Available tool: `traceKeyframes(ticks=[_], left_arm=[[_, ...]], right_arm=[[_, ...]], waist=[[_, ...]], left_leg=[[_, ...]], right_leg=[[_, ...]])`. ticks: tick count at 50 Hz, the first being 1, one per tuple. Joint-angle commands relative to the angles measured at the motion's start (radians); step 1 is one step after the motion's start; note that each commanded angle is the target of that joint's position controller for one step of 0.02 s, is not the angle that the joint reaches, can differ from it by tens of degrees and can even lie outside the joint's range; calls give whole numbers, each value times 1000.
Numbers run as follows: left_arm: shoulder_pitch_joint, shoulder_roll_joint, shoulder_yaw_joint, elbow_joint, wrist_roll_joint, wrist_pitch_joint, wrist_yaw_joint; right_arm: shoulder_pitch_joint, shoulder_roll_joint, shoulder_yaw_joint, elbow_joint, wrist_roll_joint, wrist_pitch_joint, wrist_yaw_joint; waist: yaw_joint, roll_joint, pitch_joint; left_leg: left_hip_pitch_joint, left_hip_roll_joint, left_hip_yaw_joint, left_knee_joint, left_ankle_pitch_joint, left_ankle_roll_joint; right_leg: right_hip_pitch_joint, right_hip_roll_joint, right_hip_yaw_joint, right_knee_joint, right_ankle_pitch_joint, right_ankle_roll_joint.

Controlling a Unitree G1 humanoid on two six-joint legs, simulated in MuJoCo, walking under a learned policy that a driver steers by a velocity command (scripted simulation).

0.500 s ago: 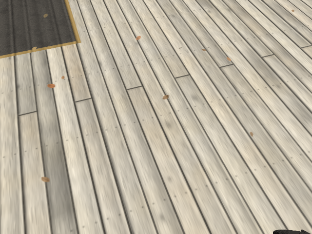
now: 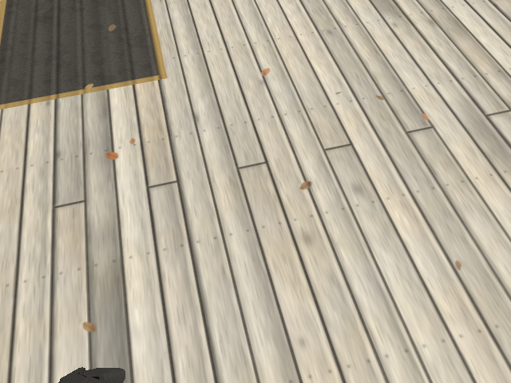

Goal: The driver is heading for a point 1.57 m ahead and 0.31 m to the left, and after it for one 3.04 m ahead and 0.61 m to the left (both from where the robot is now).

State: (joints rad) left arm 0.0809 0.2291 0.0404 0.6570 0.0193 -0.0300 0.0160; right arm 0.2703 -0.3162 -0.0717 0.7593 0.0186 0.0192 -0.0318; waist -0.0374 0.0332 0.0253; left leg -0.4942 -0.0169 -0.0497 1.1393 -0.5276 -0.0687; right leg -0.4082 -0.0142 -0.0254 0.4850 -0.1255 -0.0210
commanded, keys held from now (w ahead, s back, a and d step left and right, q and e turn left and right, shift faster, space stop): q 0.48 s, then no key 0.46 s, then w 0.06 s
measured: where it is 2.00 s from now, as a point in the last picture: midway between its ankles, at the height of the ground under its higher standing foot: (191, 377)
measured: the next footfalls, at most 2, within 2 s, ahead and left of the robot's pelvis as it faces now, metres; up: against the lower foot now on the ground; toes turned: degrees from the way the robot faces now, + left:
left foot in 0.28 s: +0.04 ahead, +0.15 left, +0.00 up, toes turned +15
right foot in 0.72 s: +0.10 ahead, -0.08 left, +0.00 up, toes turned +23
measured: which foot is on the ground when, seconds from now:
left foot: up 0.00-0.26, down 0.28-1.00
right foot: down 0.00-0.28, up 0.30-0.70, down 0.72-1.00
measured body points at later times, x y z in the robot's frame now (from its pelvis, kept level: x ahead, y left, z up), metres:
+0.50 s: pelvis +0.01 +0.05 +0.01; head +0.03 +0.09 +0.46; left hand +0.07 +0.37 -0.11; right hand +0.22 -0.19 -0.07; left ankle +0.00 +0.13 -0.73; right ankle +0.07 -0.10 -0.65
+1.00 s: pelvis +0.03 +0.02 +0.00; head +0.04 +0.02 +0.45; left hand +0.07 +0.31 -0.10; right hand +0.25 -0.17 -0.10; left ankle +0.00 +0.14 -0.73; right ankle +0.07 -0.09 -0.73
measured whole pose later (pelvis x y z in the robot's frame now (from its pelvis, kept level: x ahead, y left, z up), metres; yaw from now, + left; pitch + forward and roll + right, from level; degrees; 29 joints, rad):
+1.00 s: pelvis +0.03 +0.02 +0.00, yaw +22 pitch -1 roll +0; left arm 0.16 0.23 0.02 0.76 0.01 -0.02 0.00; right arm 0.23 -0.26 -0.05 0.67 -0.02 0.03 -0.01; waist -0.01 0.01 0.02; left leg -0.27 -0.05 -0.11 0.55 -0.27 0.00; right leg -0.22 0.01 0.01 0.54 -0.30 -0.01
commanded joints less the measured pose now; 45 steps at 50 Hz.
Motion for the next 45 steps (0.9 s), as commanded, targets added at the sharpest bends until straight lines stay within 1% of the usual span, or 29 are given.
traceKeyframes(ticks=[1,3,5,8,10,12,13,14,15,16,17,18,19,20,21,23,26,30,32,34,35,36,37,38,39,40,42,43,45], left_arm=[[-6,148,45,-39,10,3,8],[-7,153,49,-27,8,2,15],[-11,167,55,-18,1,5,21],[-5,201,67,-4,-9,14,19],[3,218,73,9,-21,19,15],[-7,220,75,22,-39,27,15],[29,191,70,42,-41,32,14],[70,139,58,50,-22,37,9],[30,123,50,-6,10,35,11],[-63,164,64,-24,4,29,19],[-53,177,71,-19,-18,32,22],[-15,180,78,9,-17,37,29],[3,188,83,27,-7,42,37],[19,184,84,32,-2,42,36],[29,175,83,32,-4,39,32],[22,154,75,30,-14,33,28],[-9,133,60,26,-18,29,20],[-9,139,54,27,-26,25,2],[-5,144,53,25,-30,21,-4],[20,135,49,30,-30,14,-12],[48,123,46,40,-26,9,-17],[65,135,46,42,-14,4,-20],[86,191,54,34,6,3,-16],[40,232,60,42,10,6,-12],[8,163,41,33,7,5,-13],[-18,136,32,26,5,2,-14],[-2,155,33,31,-5,-5,-15],[6,150,28,37,-4,-8,-13],[17,143,22,37,-2,-7,-14]], right_arm=[[83,-61,-27,-63,-2,35,-12],[49,-43,-22,-88,-5,36,-8],[6,-30,-14,-115,-9,35,3],[-26,-48,-15,-142,-8,35,23],[-30,-65,-21,-155,-8,39,34],[16,-65,-29,-142,-11,39,43],[48,-86,-40,-130,-17,39,39],[65,-170,-63,-139,-19,36,25],[32,-269,-75,-185,-29,32,16],[61,-243,-69,-185,-62,7,23],[12,-217,-60,-185,-61,-12,25],[-58,-186,-54,-194,-38,-20,22],[-99,-151,-41,-203,-19,-19,17],[-114,-135,-33,-211,-15,-17,11],[-109,-127,-28,-215,-19,-14,7],[-86,-126,-29,-215,-19,-12,0],[-67,-135,-33,-213,-16,-5,-9],[-68,-139,-32,-212,-26,5,1],[-74,-134,-27,-208,-25,8,9],[-98,-119,-19,-205,-17,10,12],[-113,-106,-13,-202,-10,10,12],[-93,-90,-8,-195,-11,6,11],[-66,-58,2,-195,-30,-1,11],[-11,-38,5,-195,-34,-12,17],[-43,-65,2,-194,-46,-16,15],[-75,-87,-8,-190,-41,-14,13],[-119,-65,-5,-193,-45,0,11],[-113,-53,-3,-193,-46,6,14],[-89,-51,-3,-178,-39,4,20]], waist=[[1,-185,-115],[9,-182,-116],[20,-175,-132],[32,-183,-145],[30,-188,-139],[-4,-169,-137],[-6,-125,-126],[16,97,-89],[28,322,-40],[-45,220,-97],[-7,171,-79],[30,116,-73],[43,109,-81],[55,109,-97],[59,99,-117],[49,91,-130],[25,107,-133],[5,131,-119],[0,130,-110],[21,119,-108],[47,108,-109],[51,81,-114],[31,-24,-142],[-44,-206,-122],[-18,-234,-121],[-8,-206,-96],[17,-191,-79],[14,-184,-73],[19,-127,-41]], left_leg=[[-55,54,14,41,90,-28],[-34,65,28,-49,128,-22],[10,83,35,-160,160,-8],[86,83,64,-281,181,19],[126,75,83,-368,185,47],[232,41,121,-546,282,92],[307,23,102,-630,335,124],[394,175,-141,-768,533,195],[414,398,-465,-808,736,373],[345,402,-484,-843,653,433],[329,343,-396,-842,577,378],[322,285,-327,-827,524,313],[317,259,-292,-816,544,280],[297,237,-266,-806,605,275],[298,223,-255,-799,635,276],[342,209,-255,-788,647,278],[389,206,-274,-772,594,279],[319,213,-312,-761,570,301],[311,215,-342,-747,595,306],[310,199,-354,-719,624,292],[290,174,-342,-702,610,266],[251,144,-329,-692,542,223],[186,82,-268,-607,396,161],[122,-34,-130,-558,184,106],[168,-8,-96,-564,138,67],[196,4,-89,-577,190,58],[241,8,-89,-624,310,57],[271,19,-95,-642,346,62],[269,17,-100,-648,366,85]], right_leg=[[145,-244,169,-205,188,-208],[146,-254,123,-216,183,-219],[160,-270,93,-214,182,-224],[174,-299,69,-205,159,-220],[192,-315,63,-182,128,-200],[170,-294,21,-107,61,-141],[117,-257,-23,-26,-24,-80],[-46,-152,-132,215,-208,23],[-315,3,-124,457,-533,102],[-312,9,44,624,-540,85],[-316,-7,81,667,-440,65],[-314,-20,92,658,-345,60],[-302,-21,93,656,-290,65],[-260,-9,87,679,-250,73],[-235,4,85,685,-223,78],[-233,14,90,610,-192,87],[-203,15,96,431,-176,101],[-58,15,77,296,-232,94],[-12,17,70,235,-252,84],[59,18,62,101,-201,67],[137,20,51,-39,-90,51],[228,-9,76,-116,43,31],[323,-138,187,-119,217,-14],[310,-230,283,-100,331,-115],[231,-270,333,-136,224,-180],[215,-227,302,-139,145,-159],[192,-158,244,-129,26,-93],[167,-142,225,-128,-28,-71],[147,-92,167,-114,-112,-35]])
Over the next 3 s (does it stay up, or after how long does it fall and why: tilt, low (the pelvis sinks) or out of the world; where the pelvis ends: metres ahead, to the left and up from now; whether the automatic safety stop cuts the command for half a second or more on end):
stays up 0.99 0.29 0.01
